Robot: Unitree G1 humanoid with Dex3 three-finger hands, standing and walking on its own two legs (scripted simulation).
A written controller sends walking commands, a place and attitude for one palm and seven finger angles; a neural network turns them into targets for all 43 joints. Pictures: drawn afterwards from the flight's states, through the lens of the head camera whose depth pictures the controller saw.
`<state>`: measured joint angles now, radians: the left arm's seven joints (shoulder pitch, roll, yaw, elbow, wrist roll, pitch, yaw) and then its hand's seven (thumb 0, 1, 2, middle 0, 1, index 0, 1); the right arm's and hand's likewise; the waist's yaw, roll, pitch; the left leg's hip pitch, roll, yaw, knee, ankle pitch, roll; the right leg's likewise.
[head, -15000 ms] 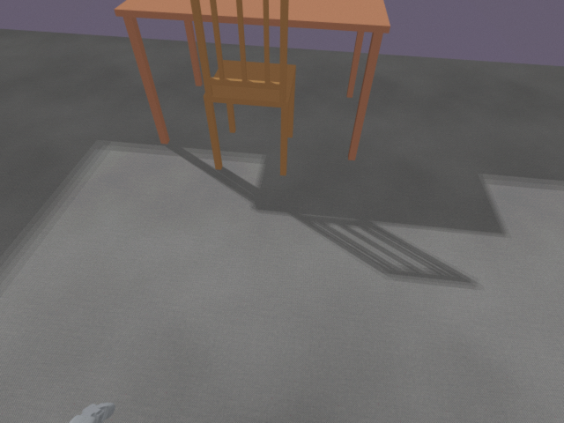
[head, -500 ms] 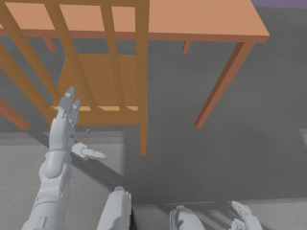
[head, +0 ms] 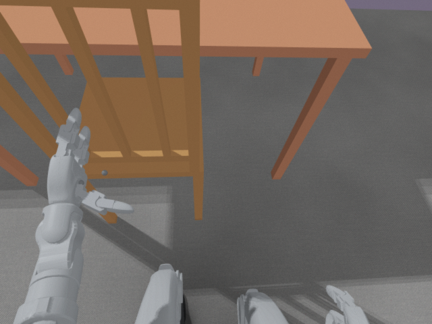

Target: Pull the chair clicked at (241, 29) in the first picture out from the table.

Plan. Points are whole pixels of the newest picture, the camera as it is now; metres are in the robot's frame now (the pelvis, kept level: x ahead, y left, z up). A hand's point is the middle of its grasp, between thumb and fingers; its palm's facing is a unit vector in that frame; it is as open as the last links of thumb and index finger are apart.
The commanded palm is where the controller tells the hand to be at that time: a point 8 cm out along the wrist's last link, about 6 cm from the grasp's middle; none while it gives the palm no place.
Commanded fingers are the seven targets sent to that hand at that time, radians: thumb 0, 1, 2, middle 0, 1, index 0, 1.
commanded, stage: aim the fingers beside a spindle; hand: left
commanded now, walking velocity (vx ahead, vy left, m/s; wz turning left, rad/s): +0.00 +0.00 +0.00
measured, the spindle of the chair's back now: (104, 102) +0.51 +0.23 +0.06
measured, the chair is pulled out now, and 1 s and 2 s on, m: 0.00 0.00 0.00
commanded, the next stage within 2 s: push the fingers through the gap in 1.48 s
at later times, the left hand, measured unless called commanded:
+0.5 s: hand (108, 176) +0.37 +0.21 +0.02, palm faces +0.06 -1.00 -0.04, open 16.9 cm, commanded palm +0.34 +0.25 +0.03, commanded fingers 0.00 -0.50 0.30 -0.06 -0.08 -0.06 -0.08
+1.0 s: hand (112, 179) +0.37 +0.20 +0.01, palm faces +0.08 -1.00 -0.03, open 16.9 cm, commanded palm +0.34 +0.26 +0.03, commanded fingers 0.00 -0.50 0.30 -0.06 -0.08 -0.06 -0.08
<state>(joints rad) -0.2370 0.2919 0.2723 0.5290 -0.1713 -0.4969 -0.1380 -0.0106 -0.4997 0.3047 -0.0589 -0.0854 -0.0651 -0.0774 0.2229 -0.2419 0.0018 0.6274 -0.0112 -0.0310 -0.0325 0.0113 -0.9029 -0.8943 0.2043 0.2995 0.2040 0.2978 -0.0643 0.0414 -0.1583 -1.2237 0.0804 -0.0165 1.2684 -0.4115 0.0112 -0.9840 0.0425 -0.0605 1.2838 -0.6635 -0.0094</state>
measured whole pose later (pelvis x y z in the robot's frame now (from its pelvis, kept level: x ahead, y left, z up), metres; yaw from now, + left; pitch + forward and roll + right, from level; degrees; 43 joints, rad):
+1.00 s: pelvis +0.01 +0.00 +0.00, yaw -1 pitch +22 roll -4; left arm -0.22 0.27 0.27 0.56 -0.18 -0.44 -0.16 -0.01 -0.50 0.31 -0.06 -0.09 -0.06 -0.08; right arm 0.23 -0.24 0.00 0.60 -0.01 -0.01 -0.03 0.01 -0.90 -0.89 0.21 0.30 0.20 0.30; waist -0.07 0.04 -0.17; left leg -1.23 0.08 -0.01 1.27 -0.42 0.02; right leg -0.99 0.04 -0.05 1.28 -0.67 0.00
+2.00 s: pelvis +0.00 +0.01 +0.00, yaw -1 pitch +23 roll -5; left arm -0.38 0.33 0.28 0.66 -0.19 -0.39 -0.19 -0.01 -0.50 0.31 -0.05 -0.08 -0.06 -0.08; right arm 0.24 -0.24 0.01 0.62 0.00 0.00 -0.03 0.01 -0.90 -0.89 0.20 0.30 0.20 0.30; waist -0.07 0.05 -0.17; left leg -1.28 0.08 -0.02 1.29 -0.42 0.03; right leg -1.03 0.04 -0.06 1.29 -0.66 0.01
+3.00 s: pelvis +0.01 +0.01 -0.01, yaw -2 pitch +27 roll -5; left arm -0.69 0.45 0.43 0.97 -0.11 -0.44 -0.20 -0.01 -0.50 0.31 -0.06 -0.09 -0.06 -0.08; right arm 0.29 -0.25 0.01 0.65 -0.03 0.08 0.00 0.01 -0.90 -0.89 0.20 0.30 0.20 0.30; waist -0.13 0.05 -0.16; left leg -1.36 0.10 -0.02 1.33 -0.44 0.02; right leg -1.12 0.06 -0.05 1.33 -0.67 0.00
